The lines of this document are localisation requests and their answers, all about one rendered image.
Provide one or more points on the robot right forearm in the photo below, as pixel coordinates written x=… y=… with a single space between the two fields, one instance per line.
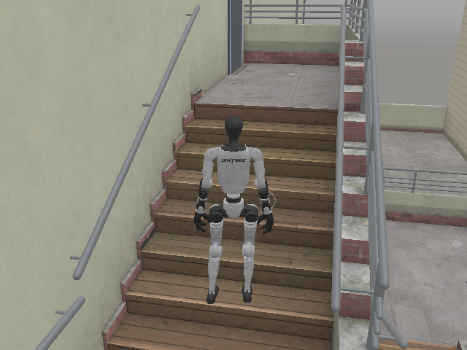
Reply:
x=264 y=199

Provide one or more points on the left robot hand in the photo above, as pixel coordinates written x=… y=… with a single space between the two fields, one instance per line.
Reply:
x=198 y=222

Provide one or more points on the right robot upper arm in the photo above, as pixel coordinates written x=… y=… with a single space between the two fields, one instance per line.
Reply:
x=256 y=155

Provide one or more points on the robot left shin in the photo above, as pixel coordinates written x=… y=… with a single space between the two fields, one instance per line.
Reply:
x=213 y=268

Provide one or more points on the right robot hand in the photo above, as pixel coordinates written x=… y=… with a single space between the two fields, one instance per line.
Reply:
x=269 y=223

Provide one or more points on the robot right foot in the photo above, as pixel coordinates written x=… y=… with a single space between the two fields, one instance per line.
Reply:
x=246 y=295

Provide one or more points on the left robot upper arm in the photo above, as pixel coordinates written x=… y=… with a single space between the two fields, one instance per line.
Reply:
x=210 y=155

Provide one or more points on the robot left forearm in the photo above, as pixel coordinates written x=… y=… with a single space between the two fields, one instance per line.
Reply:
x=202 y=198

